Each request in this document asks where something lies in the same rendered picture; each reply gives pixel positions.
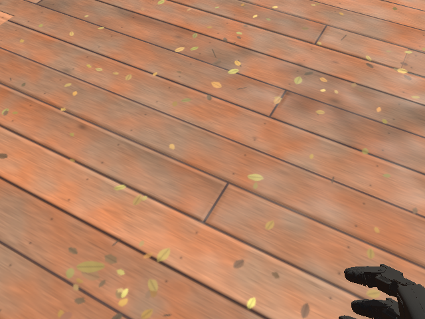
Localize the right robot hand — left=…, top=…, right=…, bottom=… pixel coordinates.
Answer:
left=339, top=264, right=425, bottom=319

